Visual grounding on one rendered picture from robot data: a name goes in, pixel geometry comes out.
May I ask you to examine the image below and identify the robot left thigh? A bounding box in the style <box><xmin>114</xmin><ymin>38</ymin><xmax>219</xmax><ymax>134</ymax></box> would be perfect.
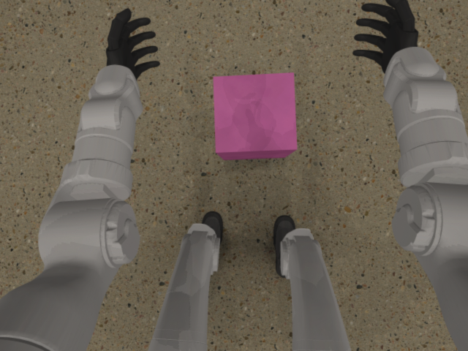
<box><xmin>148</xmin><ymin>230</ymin><xmax>220</xmax><ymax>351</ymax></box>

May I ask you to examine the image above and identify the robot left hand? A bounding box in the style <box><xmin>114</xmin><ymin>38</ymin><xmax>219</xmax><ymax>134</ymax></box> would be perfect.
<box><xmin>106</xmin><ymin>8</ymin><xmax>160</xmax><ymax>80</ymax></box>

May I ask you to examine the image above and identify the left robot upper arm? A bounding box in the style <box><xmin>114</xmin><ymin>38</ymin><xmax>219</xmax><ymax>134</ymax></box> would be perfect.
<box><xmin>0</xmin><ymin>198</ymin><xmax>140</xmax><ymax>351</ymax></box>

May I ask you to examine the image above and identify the left robot foot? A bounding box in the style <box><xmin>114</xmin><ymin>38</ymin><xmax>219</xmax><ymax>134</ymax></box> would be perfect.
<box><xmin>202</xmin><ymin>211</ymin><xmax>223</xmax><ymax>247</ymax></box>

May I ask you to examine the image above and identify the right robot upper arm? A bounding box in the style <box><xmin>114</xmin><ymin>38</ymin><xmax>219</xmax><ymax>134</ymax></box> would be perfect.
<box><xmin>391</xmin><ymin>182</ymin><xmax>468</xmax><ymax>351</ymax></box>

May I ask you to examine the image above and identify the carton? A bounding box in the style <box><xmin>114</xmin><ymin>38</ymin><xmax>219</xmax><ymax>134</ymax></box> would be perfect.
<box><xmin>214</xmin><ymin>72</ymin><xmax>297</xmax><ymax>160</ymax></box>

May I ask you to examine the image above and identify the robot right hand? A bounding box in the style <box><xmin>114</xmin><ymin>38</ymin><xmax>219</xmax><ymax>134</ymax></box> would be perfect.
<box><xmin>352</xmin><ymin>0</ymin><xmax>418</xmax><ymax>73</ymax></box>

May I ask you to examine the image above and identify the robot right forearm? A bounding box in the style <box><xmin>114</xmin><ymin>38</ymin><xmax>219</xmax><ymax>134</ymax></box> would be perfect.
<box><xmin>383</xmin><ymin>47</ymin><xmax>468</xmax><ymax>188</ymax></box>

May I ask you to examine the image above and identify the robot left forearm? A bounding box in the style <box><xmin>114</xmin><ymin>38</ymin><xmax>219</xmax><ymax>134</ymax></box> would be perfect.
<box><xmin>38</xmin><ymin>65</ymin><xmax>143</xmax><ymax>258</ymax></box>

